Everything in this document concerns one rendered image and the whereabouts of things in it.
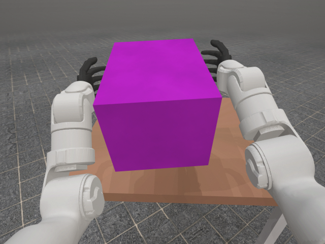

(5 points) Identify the right robot forearm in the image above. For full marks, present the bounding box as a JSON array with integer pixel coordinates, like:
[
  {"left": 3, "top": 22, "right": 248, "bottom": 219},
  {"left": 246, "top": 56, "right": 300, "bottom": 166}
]
[{"left": 216, "top": 59, "right": 315, "bottom": 175}]

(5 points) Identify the right robot hand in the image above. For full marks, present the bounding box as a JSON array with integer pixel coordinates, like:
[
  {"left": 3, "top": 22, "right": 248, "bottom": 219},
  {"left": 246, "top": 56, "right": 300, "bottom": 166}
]
[{"left": 201, "top": 40, "right": 232, "bottom": 82}]

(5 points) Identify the table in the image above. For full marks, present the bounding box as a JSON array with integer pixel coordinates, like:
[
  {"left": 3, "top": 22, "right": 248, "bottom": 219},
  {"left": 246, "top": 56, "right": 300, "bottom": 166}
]
[{"left": 69, "top": 98, "right": 287, "bottom": 244}]

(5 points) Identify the robot right upper arm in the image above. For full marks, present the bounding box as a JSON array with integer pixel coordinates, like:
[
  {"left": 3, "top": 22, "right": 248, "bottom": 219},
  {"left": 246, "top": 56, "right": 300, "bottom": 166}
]
[{"left": 245, "top": 135, "right": 325, "bottom": 244}]

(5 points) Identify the left robot hand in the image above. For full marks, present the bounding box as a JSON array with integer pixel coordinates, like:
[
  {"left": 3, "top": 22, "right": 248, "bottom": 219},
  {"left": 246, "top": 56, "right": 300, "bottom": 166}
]
[{"left": 77, "top": 57, "right": 106, "bottom": 97}]

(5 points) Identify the left robot forearm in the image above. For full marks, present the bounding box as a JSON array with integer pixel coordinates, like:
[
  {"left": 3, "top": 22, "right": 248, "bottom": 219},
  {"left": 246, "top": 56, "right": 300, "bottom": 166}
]
[{"left": 40, "top": 81, "right": 95, "bottom": 216}]

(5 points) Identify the robot left upper arm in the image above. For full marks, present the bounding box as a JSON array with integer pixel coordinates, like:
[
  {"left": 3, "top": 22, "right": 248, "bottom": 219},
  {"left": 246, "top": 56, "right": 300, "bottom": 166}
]
[{"left": 4, "top": 173, "right": 105, "bottom": 244}]

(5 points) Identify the carton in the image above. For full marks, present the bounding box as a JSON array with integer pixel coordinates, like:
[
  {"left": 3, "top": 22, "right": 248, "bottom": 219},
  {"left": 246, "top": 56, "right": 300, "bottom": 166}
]
[{"left": 93, "top": 39, "right": 222, "bottom": 172}]

